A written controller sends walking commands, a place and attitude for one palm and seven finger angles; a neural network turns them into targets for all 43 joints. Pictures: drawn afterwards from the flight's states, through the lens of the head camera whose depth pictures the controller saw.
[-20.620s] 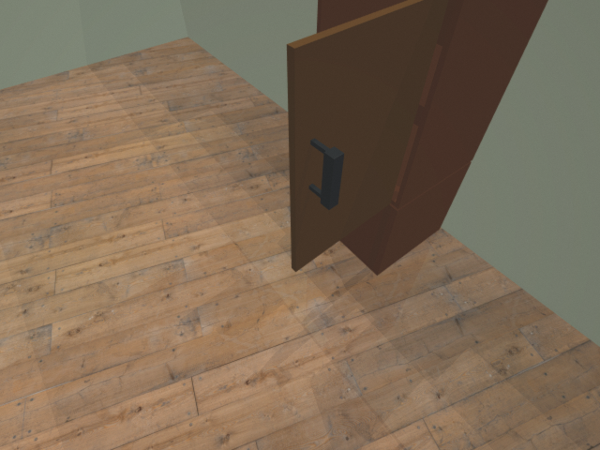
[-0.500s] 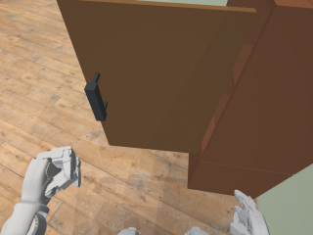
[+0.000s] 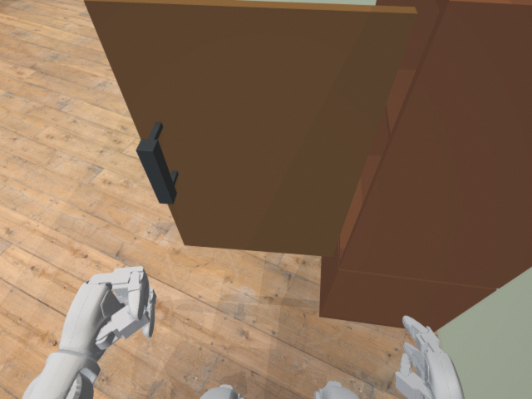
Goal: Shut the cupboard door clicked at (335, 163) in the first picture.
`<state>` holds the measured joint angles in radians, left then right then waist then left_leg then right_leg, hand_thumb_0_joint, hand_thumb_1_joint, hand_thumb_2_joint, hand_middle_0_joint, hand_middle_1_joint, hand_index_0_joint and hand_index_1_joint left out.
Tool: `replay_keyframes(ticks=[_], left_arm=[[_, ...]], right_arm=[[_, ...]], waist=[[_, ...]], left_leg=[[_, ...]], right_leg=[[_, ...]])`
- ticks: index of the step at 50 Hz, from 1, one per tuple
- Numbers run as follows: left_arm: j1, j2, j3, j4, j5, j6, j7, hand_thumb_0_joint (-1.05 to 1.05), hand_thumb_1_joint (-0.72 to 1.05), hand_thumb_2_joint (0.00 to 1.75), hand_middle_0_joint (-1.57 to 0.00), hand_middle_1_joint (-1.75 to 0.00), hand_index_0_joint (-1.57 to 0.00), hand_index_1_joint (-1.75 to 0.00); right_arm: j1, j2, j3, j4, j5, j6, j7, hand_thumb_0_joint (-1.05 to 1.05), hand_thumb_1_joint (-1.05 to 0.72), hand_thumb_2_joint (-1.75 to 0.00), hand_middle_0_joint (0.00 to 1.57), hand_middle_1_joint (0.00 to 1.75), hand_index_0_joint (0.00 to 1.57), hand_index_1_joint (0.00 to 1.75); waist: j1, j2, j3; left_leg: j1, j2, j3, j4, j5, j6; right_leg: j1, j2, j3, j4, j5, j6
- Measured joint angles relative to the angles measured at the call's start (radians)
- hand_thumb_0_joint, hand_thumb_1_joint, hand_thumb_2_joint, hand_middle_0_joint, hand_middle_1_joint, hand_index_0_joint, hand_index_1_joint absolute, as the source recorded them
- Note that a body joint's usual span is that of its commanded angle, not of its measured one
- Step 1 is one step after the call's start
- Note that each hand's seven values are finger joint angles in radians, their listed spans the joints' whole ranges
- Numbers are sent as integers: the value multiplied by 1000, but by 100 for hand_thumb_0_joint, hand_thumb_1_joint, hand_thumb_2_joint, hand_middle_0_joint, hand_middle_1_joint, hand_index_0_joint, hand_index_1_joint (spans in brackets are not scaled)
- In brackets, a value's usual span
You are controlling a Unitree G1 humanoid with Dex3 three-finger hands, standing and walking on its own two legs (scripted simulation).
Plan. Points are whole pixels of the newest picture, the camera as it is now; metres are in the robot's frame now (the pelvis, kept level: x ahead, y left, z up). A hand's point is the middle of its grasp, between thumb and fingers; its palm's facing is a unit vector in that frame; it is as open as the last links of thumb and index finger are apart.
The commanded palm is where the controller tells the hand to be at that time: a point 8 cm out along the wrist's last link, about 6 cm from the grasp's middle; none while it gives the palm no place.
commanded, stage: bring the fist close to the handle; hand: left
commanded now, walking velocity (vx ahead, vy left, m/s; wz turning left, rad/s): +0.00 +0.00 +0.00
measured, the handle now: (162, 164) +0.47 +0.21 +0.07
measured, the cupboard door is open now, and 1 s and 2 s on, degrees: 93 93 86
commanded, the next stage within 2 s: push the door shut along its arc in 1.34 s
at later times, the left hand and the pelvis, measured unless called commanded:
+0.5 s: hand (150, 244) +0.31 +0.19 +0.08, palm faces -0.03 -1.00 -0.04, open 3.1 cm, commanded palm +0.29 +0.23 +0.07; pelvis +0.00 +0.00 +0.00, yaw -1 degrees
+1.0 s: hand (178, 208) +0.38 +0.17 +0.07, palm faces -0.06 -1.00 -0.02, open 3.1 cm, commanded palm +0.35 +0.22 +0.07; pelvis +0.00 +0.00 +0.01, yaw -1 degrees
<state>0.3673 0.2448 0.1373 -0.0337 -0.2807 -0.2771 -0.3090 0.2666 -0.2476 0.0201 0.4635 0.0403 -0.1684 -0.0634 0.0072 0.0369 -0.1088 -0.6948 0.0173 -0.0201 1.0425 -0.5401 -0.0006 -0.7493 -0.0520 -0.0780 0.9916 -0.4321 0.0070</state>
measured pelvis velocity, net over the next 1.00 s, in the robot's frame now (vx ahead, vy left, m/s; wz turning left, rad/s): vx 0.00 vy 0.00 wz -0.02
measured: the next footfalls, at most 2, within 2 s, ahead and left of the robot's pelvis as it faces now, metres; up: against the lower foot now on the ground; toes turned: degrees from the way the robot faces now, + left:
none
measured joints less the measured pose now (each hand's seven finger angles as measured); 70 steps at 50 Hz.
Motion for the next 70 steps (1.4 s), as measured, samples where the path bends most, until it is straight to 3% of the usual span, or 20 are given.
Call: replay_keyframes(ticks=[7, 16, 22, 25, 32, 40, 47, 50, 57, 64, 70], left_arm=[[-135, 12, 55, 53, -11, -74, 36, 2, 90, 90, -130, -150, -130, -149], [-277, 16, 20, 189, 8, 41, 3, 2, 90, 90, -130, -150, -130, -150], [-346, 10, 63, 223, 10, -9, 63, 2, 90, 90, -130, -150, -130, -149], [-364, 11, 61, 243, 19, -28, 62, 2, 90, 90, -130, -150, -130, -149], [-416, 0, 26, 336, 36, 6, 48, 2, 90, 90, -130, -150, -130, -150], [-561, 16, 56, 429, 60, -60, 84, 2, 90, 90, -130, -150, -130, -149], [-684, 36, 60, 582, 60, -9, 53, 2, 90, 90, -130, -150, -130, -150], [-700, 28, 78, 608, 59, -13, 58, 2, 90, 90, -130, -150, -130, -149], [-664, 28, 105, 598, 68, -86, 70, 2, 90, 90, -129, -150, -130, -149], [-640, 33, 93, 609, 58, -79, 52, 2, 90, 90, -130, -150, -130, -149], [-668, 22, 86, 618, 62, -109, 60, 2, 90, 90, -130, -150, -130, -150]], right_arm=[[-10, 1, 7, 36, 0, -15, -7, 1, -91, -90, 20, 30, 20, 30], [2, -8, 11, 47, 5, 3, -13, 1, -91, -90, 20, 30, 20, 30], [22, -4, 1, 64, 0, 9, -4, 1, -91, -90, 20, 30, 20, 30], [30, -9, -4, 74, 0, 17, 6, 1, -91, -90, 20, 30, 20, 30], [20, -16, -7, 81, 2, 40, 6, 1, -91, -90, 20, 30, 20, 30], [-7, -3, -3, 111, -3, 47, 4, 1, -91, -90, 20, 30, 20, 30], [-1, -10, -3, 115, 3, 76, 9, 1, -91, -90, 20, 30, 20, 30], [11, -11, -6, 116, 0, 87, 9, 1, -91, -90, 20, 30, 20, 30], [44, -10, -17, 124, -2, 109, 21, 1, -91, -90, 20, 30, 20, 30], [41, -17, -24, 126, 4, 120, 18, 1, -91, -90, 20, 30, 20, 30], [18, -14, -21, 134, 3, 113, 11, 1, -91, -90, 20, 30, 20, 30]], waist=[[6, -9, 3], [-21, 0, 7], [-25, -14, 7], [-23, -8, -2], [-24, -3, 8], [-27, -20, 15], [-38, -7, 11], [-43, -10, 11], [-45, -17, 2], [-44, -11, 13], [-42, -19, 14]], left_leg=[[-32, 1, -13, 32, -4, -5], [-21, -3, 4, -2, 13, 3], [-7, -3, 16, -25, 19, 3], [-4, -4, 17, -31, 19, 4], [0, -9, 21, -43, 24, 7], [-19, -6, 17, -34, 25, 1], [-30, -4, 19, -47, 33, -1], [-27, -2, 26, -58, 38, -2], [-11, 3, 34, -76, 40, -6], [-2, 4, 27, -83, 46, -7], [-7, 2, 24, -76, 49, -8]], right_leg=[[-25, 0, -11, 24, -4, -5], [-21, -2, 5, -5, 16, 3], [-15, -1, 17, -19, 21, 3], [-12, -1, 17, -25, 20, 5], [-11, -6, 22, -31, 23, 7], [-31, -3, 18, -20, 22, 1], [-44, 0, 20, -31, 30, -1], [-47, 2, 27, -36, 34, -2], [-38, 8, 34, -46, 35, -5], [-24, 9, 27, -58, 41, -7], [-28, 6, 25, -50, 42, -8]])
